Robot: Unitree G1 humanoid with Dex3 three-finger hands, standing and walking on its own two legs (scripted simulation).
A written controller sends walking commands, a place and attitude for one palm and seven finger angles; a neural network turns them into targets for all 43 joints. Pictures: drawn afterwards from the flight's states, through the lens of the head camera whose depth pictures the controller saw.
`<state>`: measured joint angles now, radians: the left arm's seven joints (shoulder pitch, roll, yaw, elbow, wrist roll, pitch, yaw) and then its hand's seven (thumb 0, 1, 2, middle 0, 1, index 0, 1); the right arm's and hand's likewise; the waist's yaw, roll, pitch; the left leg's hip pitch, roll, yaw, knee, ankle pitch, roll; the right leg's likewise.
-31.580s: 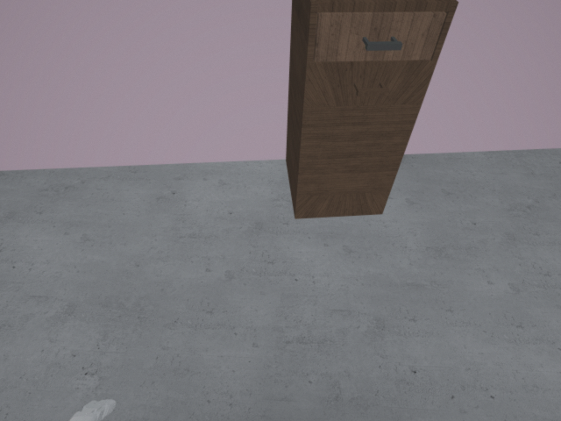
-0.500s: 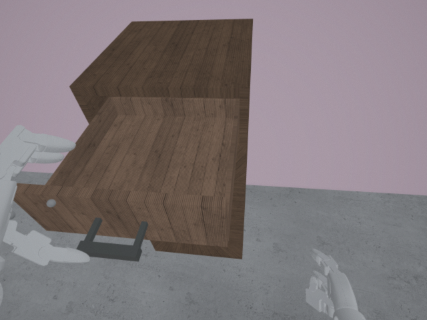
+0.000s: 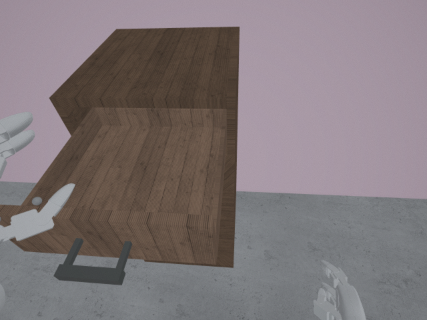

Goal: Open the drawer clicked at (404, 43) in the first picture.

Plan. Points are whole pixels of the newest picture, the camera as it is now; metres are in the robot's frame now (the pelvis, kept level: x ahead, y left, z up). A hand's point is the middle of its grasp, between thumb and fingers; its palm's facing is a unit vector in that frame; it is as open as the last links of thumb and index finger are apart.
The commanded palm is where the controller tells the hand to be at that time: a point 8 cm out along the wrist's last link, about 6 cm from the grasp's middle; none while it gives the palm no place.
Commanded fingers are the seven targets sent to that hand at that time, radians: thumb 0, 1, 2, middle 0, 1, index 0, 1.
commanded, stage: draw the hand back to the body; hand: left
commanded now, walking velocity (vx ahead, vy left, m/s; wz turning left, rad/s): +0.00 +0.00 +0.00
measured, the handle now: (95, 260) +0.19 +0.23 +0.06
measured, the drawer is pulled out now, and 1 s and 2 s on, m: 0.30 0.30 0.30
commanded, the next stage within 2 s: step back with the hand held close in 0.36 s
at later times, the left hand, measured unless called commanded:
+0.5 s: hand (26, 207) +0.17 +0.23 +0.25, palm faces +0.47 -0.78 -0.42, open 7.5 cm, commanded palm +0.12 +0.28 +0.25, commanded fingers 0.00 0.90 0.90 -0.20 -0.30 -0.20 -0.30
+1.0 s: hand out of the picture +0.10 +0.25 +0.25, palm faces +0.47 -0.71 -0.53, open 7.4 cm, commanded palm +0.04 +0.30 +0.25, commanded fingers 0.00 0.90 0.90 -0.20 -0.30 -0.20 -0.30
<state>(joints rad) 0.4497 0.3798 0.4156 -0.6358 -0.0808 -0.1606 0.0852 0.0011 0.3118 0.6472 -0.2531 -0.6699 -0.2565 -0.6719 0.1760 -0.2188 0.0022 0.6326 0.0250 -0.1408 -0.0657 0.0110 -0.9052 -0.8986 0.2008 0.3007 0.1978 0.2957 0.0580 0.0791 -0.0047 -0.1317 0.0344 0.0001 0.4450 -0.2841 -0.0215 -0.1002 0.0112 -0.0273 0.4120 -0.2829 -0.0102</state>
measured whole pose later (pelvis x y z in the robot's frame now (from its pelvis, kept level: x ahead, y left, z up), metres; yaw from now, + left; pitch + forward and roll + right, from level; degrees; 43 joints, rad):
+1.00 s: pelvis -0.09 +0.02 -0.01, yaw +1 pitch +0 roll -1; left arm 0.49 0.52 0.58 -0.76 -0.05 -0.26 0.12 0.01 0.88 0.90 -0.22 -0.30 -0.22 -0.30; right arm 0.21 -0.20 0.00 0.55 0.04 -0.09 -0.05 0.01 -0.90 -0.90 0.20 0.30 0.20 0.30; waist 0.01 -0.01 0.02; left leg -0.37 0.01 0.00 0.58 -0.20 0.01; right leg -0.35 -0.02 -0.03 0.57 -0.22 0.01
